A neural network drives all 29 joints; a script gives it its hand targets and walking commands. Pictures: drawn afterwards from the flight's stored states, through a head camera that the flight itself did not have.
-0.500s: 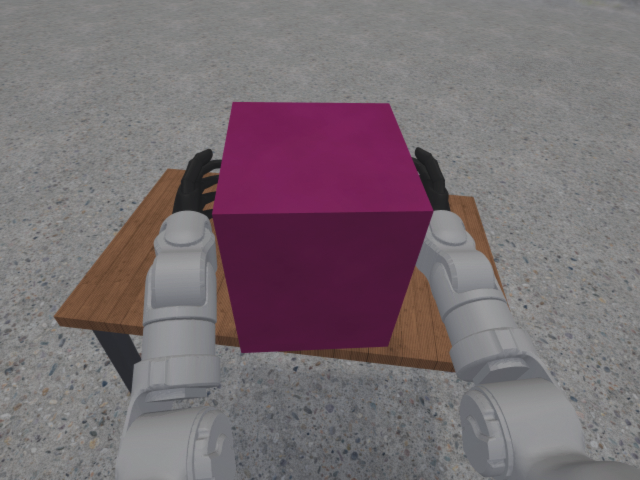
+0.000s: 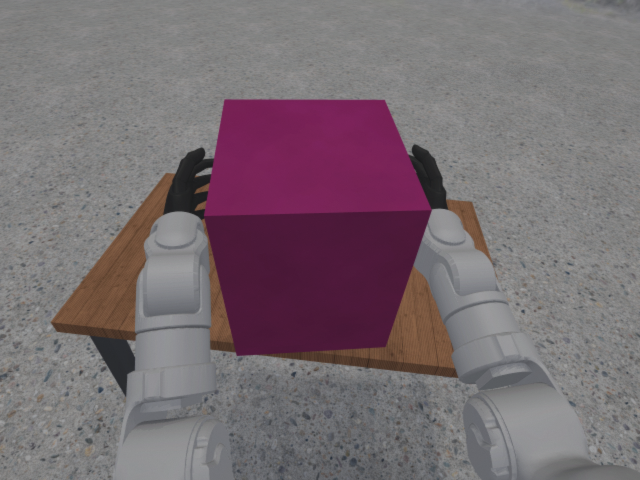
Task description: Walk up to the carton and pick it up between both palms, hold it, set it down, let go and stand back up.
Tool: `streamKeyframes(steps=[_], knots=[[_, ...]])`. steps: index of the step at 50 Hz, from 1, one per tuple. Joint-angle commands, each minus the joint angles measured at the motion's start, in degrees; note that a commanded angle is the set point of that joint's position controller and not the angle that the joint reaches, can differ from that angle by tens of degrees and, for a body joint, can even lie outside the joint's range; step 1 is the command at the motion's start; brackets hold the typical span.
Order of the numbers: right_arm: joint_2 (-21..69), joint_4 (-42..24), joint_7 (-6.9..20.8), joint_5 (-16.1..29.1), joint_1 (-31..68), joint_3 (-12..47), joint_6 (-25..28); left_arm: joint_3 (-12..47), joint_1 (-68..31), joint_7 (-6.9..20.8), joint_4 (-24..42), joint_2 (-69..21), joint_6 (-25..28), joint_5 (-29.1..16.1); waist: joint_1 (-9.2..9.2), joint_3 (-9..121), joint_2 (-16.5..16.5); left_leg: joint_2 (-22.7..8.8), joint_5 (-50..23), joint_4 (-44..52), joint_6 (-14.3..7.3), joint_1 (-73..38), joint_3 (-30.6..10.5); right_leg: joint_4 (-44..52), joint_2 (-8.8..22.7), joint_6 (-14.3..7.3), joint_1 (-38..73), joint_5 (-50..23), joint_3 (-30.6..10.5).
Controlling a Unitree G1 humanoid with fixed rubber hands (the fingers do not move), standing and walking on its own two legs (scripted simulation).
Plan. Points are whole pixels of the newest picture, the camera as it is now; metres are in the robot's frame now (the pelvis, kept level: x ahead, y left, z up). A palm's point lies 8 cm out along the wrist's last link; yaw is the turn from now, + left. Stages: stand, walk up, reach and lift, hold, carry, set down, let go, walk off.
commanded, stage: reach and lift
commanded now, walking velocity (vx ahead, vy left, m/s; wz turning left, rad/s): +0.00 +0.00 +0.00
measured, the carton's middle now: (309, 230) +0.38 -0.01 +0.16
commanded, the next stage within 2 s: hold in 0.06 s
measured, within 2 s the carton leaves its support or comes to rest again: neither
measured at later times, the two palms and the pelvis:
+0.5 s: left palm (171, 215) +0.34 +0.15 +0.22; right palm (429, 203) +0.35 -0.14 +0.22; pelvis -0.01 +0.00 +0.00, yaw +0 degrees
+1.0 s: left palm (175, 209) +0.35 +0.14 +0.22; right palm (430, 196) +0.36 -0.15 +0.22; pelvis -0.01 -0.01 +0.00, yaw +0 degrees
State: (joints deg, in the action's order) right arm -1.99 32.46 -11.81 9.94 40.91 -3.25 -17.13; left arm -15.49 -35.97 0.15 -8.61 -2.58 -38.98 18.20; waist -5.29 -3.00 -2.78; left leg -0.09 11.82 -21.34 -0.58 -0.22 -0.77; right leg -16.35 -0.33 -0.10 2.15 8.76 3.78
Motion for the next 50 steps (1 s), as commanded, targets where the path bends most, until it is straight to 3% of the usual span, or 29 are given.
streamKeyframes(steps=[1, 11, 29, 39, 50], knots=[[33.4, -17.6, 6.0, 4.6, 44.4, 20.9, 3.4, 27.5, -40.7, 7.7, 5.8, -31.4, 3.0, -9.0, -0.50, 24.5, 4.2, 1.8, -19.8, 2.1, 2.7, -4.6, 0.8, 0.2, -2.8, 2.5, 5.8, -14.0, 1.0], [33.2, -18.8, 6.0, 5.6, 45.1, 21.5, 2.0, 28.1, -40.9, 7.4, 8.0, -31.4, 1.1, -9.2, -0.11, 24.3, 4.5, 1.5, -19.3, 2.5, 2.7, -4.3, 1.0, 0.6, -2.9, 2.1, 5.8, -12.1, 0.9], [34.6, -13.9, 6.7, 2.9, 49.6, 17.0, 0.4, 23.6, -45.9, 8.8, 3.3, -29.8, -0.6, -8.1, 0.39, 21.8, 4.2, 1.8, -6.9, 6.0, 0.9, 1.6, 2.2, 1.4, -1.9, 2.3, 5.1, -2.7, 0.7], [35.6, -13.8, 6.1, 3.5, 50.0, 18.0, 0.4, 22.2, -45.7, 9.4, 2.3, -28.7, 0.0, -7.9, 0.68, 24.6, 3.0, 2.3, -8.8, 5.4, 0.5, 1.9, 2.4, 0.9, -1.8, 3.1, 7.9, -6.6, 0.3], [35.5, -17.0, 4.9, 5.7, 47.3, 20.5, -0.4, 23.8, -44.1, 10.0, 6.3, -28.5, -0.3, -8.0, 0.06, 24.4, 4.0, 2.7, -13.7, 4.1, 1.4, 0.4, 2.0, 0.5, -2.0, 3.3, 8.9, -11.7, 0.2]])
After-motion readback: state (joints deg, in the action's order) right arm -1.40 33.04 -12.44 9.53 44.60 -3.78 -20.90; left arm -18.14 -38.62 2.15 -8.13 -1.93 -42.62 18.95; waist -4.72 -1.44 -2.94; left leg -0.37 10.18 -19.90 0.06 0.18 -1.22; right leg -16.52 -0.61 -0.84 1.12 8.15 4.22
